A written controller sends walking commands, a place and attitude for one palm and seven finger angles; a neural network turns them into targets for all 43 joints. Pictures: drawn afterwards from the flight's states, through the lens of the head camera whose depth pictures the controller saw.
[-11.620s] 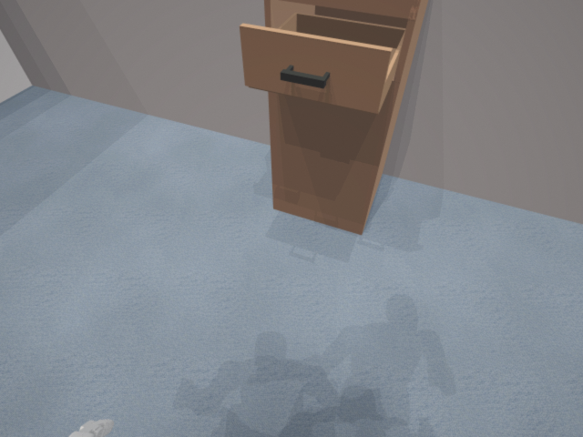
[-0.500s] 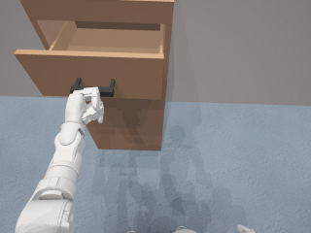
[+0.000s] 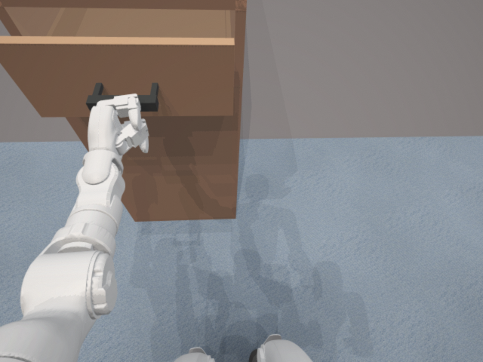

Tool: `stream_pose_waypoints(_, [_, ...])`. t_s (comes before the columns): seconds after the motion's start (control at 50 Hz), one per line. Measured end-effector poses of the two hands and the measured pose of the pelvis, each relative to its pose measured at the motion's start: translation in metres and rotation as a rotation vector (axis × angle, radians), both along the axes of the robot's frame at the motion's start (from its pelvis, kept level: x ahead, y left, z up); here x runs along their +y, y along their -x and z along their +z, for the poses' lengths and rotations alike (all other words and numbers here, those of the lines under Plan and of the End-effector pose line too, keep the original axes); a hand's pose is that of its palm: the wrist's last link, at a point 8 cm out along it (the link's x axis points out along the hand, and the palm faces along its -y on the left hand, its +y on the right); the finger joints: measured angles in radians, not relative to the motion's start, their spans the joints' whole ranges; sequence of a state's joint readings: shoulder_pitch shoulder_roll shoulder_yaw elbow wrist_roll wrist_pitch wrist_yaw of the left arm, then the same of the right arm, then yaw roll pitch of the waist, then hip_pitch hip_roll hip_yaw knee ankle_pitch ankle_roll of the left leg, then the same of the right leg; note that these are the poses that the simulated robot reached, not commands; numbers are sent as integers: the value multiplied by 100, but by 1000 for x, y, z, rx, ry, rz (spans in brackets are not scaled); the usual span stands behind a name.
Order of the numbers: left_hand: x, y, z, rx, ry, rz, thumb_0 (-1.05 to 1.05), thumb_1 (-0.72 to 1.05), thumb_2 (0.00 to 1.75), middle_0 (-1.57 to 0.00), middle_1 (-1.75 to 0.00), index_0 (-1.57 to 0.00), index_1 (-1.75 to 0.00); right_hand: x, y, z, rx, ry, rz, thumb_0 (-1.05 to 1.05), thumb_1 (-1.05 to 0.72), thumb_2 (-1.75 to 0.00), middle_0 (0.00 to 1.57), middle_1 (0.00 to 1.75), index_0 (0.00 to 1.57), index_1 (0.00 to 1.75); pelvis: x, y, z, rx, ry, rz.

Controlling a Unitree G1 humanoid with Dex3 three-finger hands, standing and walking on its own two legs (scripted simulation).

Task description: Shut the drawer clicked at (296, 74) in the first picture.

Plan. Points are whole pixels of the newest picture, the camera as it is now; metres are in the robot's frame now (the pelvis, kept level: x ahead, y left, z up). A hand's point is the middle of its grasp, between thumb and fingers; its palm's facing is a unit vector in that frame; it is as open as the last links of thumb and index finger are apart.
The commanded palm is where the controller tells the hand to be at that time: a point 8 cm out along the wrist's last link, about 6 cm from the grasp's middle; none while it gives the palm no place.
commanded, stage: push the drawer shut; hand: left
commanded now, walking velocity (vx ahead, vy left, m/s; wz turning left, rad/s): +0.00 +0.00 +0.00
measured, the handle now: (125, 95) +0.56 +0.18 +0.09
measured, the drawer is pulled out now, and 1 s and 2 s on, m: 0.10 0.00 0.00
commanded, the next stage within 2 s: pull the fist back off the drawer in 1.08 s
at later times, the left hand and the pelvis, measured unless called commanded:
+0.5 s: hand (151, 102) +0.54 +0.13 +0.09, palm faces +0.03 -1.00 -0.02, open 3.5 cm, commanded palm +0.53 +0.17 +0.09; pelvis +0.01 +0.00 -0.01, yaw +0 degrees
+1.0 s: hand (150, 87) +0.58 +0.13 +0.09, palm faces +0.02 -1.00 -0.03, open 3.3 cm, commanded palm +0.59 +0.17 +0.09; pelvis +0.01 +0.00 -0.01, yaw +0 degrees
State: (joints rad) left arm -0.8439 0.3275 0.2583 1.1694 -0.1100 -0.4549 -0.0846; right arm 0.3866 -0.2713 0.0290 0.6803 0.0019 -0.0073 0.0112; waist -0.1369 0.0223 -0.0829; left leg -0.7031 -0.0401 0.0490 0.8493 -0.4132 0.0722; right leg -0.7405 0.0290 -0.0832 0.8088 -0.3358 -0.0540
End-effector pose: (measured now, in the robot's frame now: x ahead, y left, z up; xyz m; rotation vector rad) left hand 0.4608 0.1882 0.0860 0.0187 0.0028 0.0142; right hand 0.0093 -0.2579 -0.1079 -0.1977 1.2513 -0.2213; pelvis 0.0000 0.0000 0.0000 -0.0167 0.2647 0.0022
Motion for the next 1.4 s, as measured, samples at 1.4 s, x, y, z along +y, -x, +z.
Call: stream_pose_waypoints(1.4, [-1,-101,5,56,-8,7,3,85,107,-139,-160,-139,-160,14,97,14,298,47,-48,0,-91,-90,20,30,20,30,6,7,-20,175,50,29])
